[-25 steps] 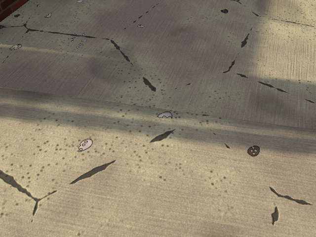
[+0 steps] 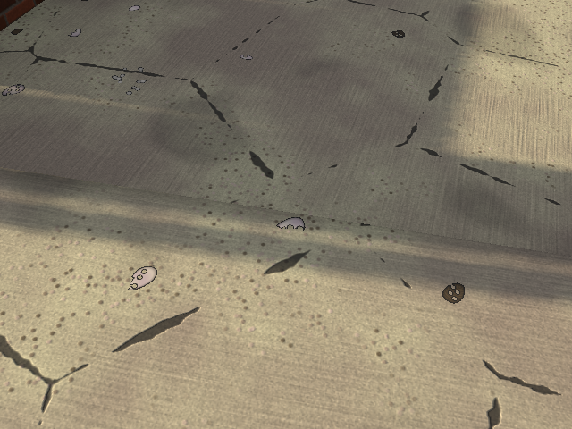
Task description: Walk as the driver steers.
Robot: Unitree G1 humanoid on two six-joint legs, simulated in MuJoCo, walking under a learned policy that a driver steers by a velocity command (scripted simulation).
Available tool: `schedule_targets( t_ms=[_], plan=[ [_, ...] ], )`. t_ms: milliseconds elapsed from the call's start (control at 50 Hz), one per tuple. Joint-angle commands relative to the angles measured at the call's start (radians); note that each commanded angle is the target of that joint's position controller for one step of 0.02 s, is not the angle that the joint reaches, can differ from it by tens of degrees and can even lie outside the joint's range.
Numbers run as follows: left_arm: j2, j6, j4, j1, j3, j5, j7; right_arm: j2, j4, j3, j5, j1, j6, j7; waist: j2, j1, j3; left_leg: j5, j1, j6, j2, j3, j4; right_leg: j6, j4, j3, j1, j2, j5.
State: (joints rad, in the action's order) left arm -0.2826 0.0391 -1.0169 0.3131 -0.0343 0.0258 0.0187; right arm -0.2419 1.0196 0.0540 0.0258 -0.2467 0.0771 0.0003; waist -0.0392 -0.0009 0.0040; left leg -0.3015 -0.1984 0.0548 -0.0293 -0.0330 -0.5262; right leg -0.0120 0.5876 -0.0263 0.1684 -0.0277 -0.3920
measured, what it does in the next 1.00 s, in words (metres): walks ahead, turning right: right foot, then left foot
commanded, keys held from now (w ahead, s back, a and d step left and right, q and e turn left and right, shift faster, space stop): w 0.38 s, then w+e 0.62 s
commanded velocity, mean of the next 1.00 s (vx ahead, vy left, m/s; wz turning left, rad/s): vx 0.46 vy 0.00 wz -0.24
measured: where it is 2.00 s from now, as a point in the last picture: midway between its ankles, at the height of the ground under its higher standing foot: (382, 284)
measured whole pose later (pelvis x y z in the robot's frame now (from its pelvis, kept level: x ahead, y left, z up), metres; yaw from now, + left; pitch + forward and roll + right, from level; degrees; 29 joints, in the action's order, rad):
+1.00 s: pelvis +0.53 -0.02 +0.00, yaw -16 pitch +2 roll +0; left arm -0.29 0.05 -0.86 0.38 -0.06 0.03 0.02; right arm -0.26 0.78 0.04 0.00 -0.06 0.13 0.01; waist -0.03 -0.06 0.01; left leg -0.15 -0.39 0.01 -0.02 0.01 -0.50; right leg -0.04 1.04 -0.13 0.30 0.06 -0.47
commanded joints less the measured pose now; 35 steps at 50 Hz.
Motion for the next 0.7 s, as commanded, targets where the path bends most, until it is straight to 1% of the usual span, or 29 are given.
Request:
schedule_targets(
  t_ms=[20, 40, 60, 80, 100, 120, 140, 160, 200, 220, 260, 300, 320, 340, 360, 380, 400, 420, 440, 460, 480, 500, 520, 540, 560, 580, 600, 640, 700],
  plan=[
    [-0.087, 0.055, 0.160, -0.206, -0.010, 0.004, -0.003, -0.203, 0.047, 0.043, -0.015, -0.281, 0.026, 0.010, 0.271, 0.129, 0.036, -0.095, 0.415, 0.239, 0.394, 0.702, 0.342, -0.009, 0.449, -0.015, 0.615, 0.058, -0.169],
    [-0.100, 0.065, 0.148, -0.168, -0.015, 0.023, -0.012, -0.140, 0.029, 0.023, -0.019, -0.221, 0.038, 0.012, 0.174, 0.083, 0.076, -0.035, 0.413, 0.230, 0.384, 0.623, 0.325, -0.031, 0.553, -0.068, 0.680, 0.006, -0.117],
    [-0.093, 0.072, 0.136, -0.150, -0.014, 0.027, -0.021, -0.119, 0.013, 0.016, -0.020, -0.186, 0.045, 0.014, 0.142, 0.061, 0.075, 0.014, 0.413, 0.197, 0.347, 0.525, 0.325, -0.051, 0.575, -0.065, 0.702, -0.029, -0.033],
    [-0.096, 0.078, 0.140, -0.169, -0.018, 0.019, -0.026, -0.120, 0.007, 0.012, -0.017, -0.165, 0.043, 0.018, 0.110, 0.052, 0.089, 0.089, 0.410, 0.171, 0.330, 0.452, 0.338, -0.057, 0.557, -0.047, 0.730, -0.056, 0.039],
    [-0.099, 0.078, 0.147, -0.195, -0.024, 0.007, -0.032, -0.096, 0.005, 0.001, -0.019, -0.161, 0.036, 0.018, 0.105, 0.049, 0.090, 0.213, 0.389, 0.145, 0.303, 0.374, 0.345, -0.054, 0.522, -0.034, 0.714, -0.080, 0.095],
    [-0.084, 0.076, 0.151, -0.202, -0.023, 0.001, -0.041, -0.076, 0.008, -0.007, -0.022, -0.174, 0.027, 0.016, 0.120, 0.046, 0.079, 0.302, 0.365, 0.131, 0.272, 0.308, 0.352, -0.044, 0.488, -0.011, 0.678, -0.087, 0.132],
    [-0.061, 0.072, 0.156, -0.209, -0.018, -0.003, -0.048, -0.077, 0.011, -0.010, -0.022, -0.188, 0.020, 0.012, 0.129, 0.047, 0.072, 0.360, 0.341, 0.131, 0.255, 0.263, 0.361, -0.027, 0.452, 0.013, 0.652, -0.084, 0.165],
    [-0.044, 0.067, 0.169, -0.238, -0.013, -0.007, -0.053, -0.089, 0.009, -0.009, -0.021, -0.193, 0.014, 0.004, 0.123, 0.051, 0.079, 0.389, 0.309, 0.135, 0.243, 0.228, 0.376, -0.009, 0.399, 0.033, 0.636, -0.080, 0.197],
    [-0.016, 0.061, 0.213, -0.336, 0.002, -0.008, -0.053, -0.120, 0.000, -0.008, -0.025, -0.182, 0.008, -0.011, 0.106, 0.064, 0.114, 0.384, 0.205, 0.132, 0.213, 0.169, 0.412, 0.016, 0.227, 0.064, 0.565, -0.059, 0.280],
    [-0.005, 0.060, 0.231, -0.382, 0.009, -0.007, -0.053, -0.135, -0.001, -0.006, -0.026, -0.189, 0.008, -0.016, 0.111, 0.075, 0.127, 0.368, 0.159, 0.128, 0.201, 0.146, 0.431, 0.021, 0.142, 0.080, 0.511, -0.041, 0.330],
    [-0.016, 0.057, 0.254, -0.432, 0.011, -0.001, -0.054, -0.154, 0.010, -0.002, -0.022, -0.228, 0.012, -0.020, 0.132, 0.085, 0.142, 0.344, 0.128, 0.129, 0.212, 0.132, 0.464, 0.017, 0.038, 0.098, 0.429, -0.013, 0.395],
    [-0.039, 0.056, 0.273, -0.450, 0.006, 0.005, -0.057, -0.156, 0.020, 0.003, -0.009, -0.238, 0.014, -0.021, 0.140, 0.069, 0.156, 0.364, 0.173, 0.119, 0.244, 0.125, 0.460, -0.009, -0.024, 0.070, 0.412, -0.014, 0.422],
    [-0.053, 0.057, 0.279, -0.451, 0.002, 0.006, -0.060, -0.157, 0.021, 0.006, -0.005, -0.234, 0.012, -0.021, 0.137, 0.055, 0.151, 0.407, 0.213, 0.109, 0.260, 0.118, 0.441, -0.026, -0.048, 0.060, 0.406, -0.013, 0.418],
    [-0.070, 0.060, 0.280, -0.432, -0.006, 0.005, -0.063, -0.162, 0.019, 0.010, -0.006, -0.223, 0.009, -0.021, 0.136, 0.033, 0.129, 0.500, 0.253, 0.097, 0.272, 0.109, 0.403, -0.043, -0.062, 0.057, 0.377, -0.005, 0.404],
    [-0.091, 0.061, 0.272, -0.388, -0.017, 0.004, -0.063, -0.174, 0.013, 0.015, -0.011, -0.208, 0.003, -0.021, 0.148, 0.001, 0.084, 0.667, 0.288, 0.085, 0.279, 0.099, 0.338, -0.060, -0.056, 0.065, 0.313, 0.014, 0.380],
    [-0.117, 0.059, 0.250, -0.300, -0.033, 0.003, -0.060, -0.184, 0.007, 0.020, -0.017, -0.194, -0.006, -0.021, 0.166, -0.049, 0.014, 0.849, 0.304, 0.071, 0.272, 0.082, 0.226, -0.081, -0.041, 0.083, 0.202, 0.043, 0.348],
    [-0.148, 0.052, 0.197, -0.137, -0.055, 0.007, -0.054, -0.177, 0.000, 0.018, -0.026, -0.178, -0.018, -0.022, 0.163, -0.127, -0.084, 0.944, 0.277, 0.046, 0.235, 0.039, 0.037, -0.108, -0.039, 0.109, 0.019, 0.074, 0.335],
    [-0.185, 0.043, 0.153, 0.029, -0.072, 0.004, -0.047, -0.158, -0.018, 0.009, -0.039, -0.186, -0.023, -0.024, 0.118, -0.186, -0.190, 0.762, 0.089, 0.020, 0.199, 0.019, -0.221, -0.152, -0.010, -0.004, -0.258, -0.020, 0.300],
    [-0.269, 0.037, 0.124, 0.134, -0.091, -0.016, -0.048, -0.017, -0.035, -0.028, -0.041, -0.313, -0.004, -0.009, -0.169, -0.116, -0.342, 0.196, -0.293, -0.051, 0.011, 0.009, -0.639, -0.328, -0.123, -0.522, -0.584, -0.272, 0.004],
    [-0.199, 0.037, 0.127, 0.096, -0.067, -0.010, -0.055, -0.044, -0.026, -0.027, -0.028, -0.276, 0.032, 0.003, -0.190, -0.119, -0.351, -0.232, -0.425, -0.036, -0.023, 0.141, -0.804, -0.343, -0.328, -0.801, -0.569, -0.312, -0.133],
    [-0.153, 0.046, 0.144, -0.006, -0.053, -0.008, -0.057, -0.120, -0.071, -0.005, 0.006, -0.170, 0.057, 0.011, -0.147, -0.095, -0.165, -0.180, -0.531, -0.013, 0.033, 0.151, -0.866, -0.297, -0.354, -0.690, -0.425, -0.289, -0.128],
    [-0.127, 0.055, 0.170, -0.093, -0.046, -0.014, -0.060, -0.142, -0.093, -0.004, 0.012, -0.098, 0.072, 0.006, -0.038, -0.067, -0.076, -0.084, -0.508, 0.001, 0.083, 0.136, -0.824, -0.274, -0.372, -0.553, -0.261, -0.254, -0.017],
    [-0.109, 0.062, 0.183, -0.148, -0.041, -0.024, -0.065, -0.141, -0.101, 0.003, 0.000, -0.066, 0.076, -0.003, 0.024, -0.031, -0.025, -0.016, -0.460, 0.001, 0.120, 0.126, -0.751, -0.261, -0.390, -0.447, -0.119, -0.215, 0.114],
    [-0.088, 0.067, 0.191, -0.174, -0.034, -0.033, -0.065, -0.139, -0.103, 0.009, -0.013, -0.078, 0.068, -0.011, 0.017, 0.007, -0.018, 0.022, -0.389, -0.001, 0.152, 0.134, -0.690, -0.247, -0.407, -0.372, -0.032, -0.176, 0.196],
    [-0.081, 0.067, 0.195, -0.182, -0.032, -0.033, -0.064, -0.126, -0.109, 0.010, -0.020, -0.088, 0.058, -0.015, -0.002, 0.028, -0.017, 0.032, -0.348, -0.010, 0.159, 0.134, -0.647, -0.251, -0.426, -0.341, 0.021, -0.156, 0.225],
    [-0.089, 0.067, 0.195, -0.173, -0.034, -0.027, -0.061, -0.112, -0.120, 0.010, -0.025, -0.085, 0.048, -0.018, -0.012, 0.037, -0.008, 0.030, -0.333, -0.022, 0.163, 0.127, -0.602, -0.259, -0.442, -0.315, 0.059, -0.146, 0.244],
    [-0.100, 0.067, 0.191, -0.153, -0.036, -0.022, -0.054, -0.109, -0.133, 0.011, -0.031, -0.064, 0.039, -0.022, -0.015, 0.038, 0.006, 0.043, -0.335, -0.038, 0.162, 0.116, -0.554, -0.265, -0.456, -0.290, 0.095, -0.137, 0.248],
    [-0.133, 0.068, 0.183, -0.101, -0.046, -0.018, -0.035, -0.116, -0.179, 0.013, -0.041, 0.035, 0.030, -0.029, -0.009, 0.016, 0.043, 0.138, -0.385, -0.073, 0.155, 0.106, -0.411, -0.269, -0.478, -0.269, 0.124, -0.128, 0.232],
    [-0.156, 0.057, 0.177, -0.034, -0.055, -0.012, -0.013, -0.102, -0.229, 0.006, -0.039, 0.174, 0.036, -0.023, -0.010, -0.027, 0.056, 0.331, -0.370, -0.097, 0.114, 0.103, -0.164, -0.227, -0.458, -0.230, 0.126, -0.093, 0.260]
  ],
)
Keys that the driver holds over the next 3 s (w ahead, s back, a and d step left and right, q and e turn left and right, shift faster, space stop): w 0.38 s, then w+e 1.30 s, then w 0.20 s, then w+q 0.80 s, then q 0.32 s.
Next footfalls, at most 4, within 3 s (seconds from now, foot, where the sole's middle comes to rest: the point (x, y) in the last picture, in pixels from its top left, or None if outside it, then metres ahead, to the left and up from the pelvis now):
0.42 right None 0.38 -0.13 -0.77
0.92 left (264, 371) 0.67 0.06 -0.77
1.42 right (399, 323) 0.81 -0.29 -0.77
1.88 left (376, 239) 1.10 -0.27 -0.77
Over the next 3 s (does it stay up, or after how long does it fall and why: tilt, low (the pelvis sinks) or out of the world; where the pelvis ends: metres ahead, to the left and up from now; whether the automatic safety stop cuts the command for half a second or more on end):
stays up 1.39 -0.54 -0.14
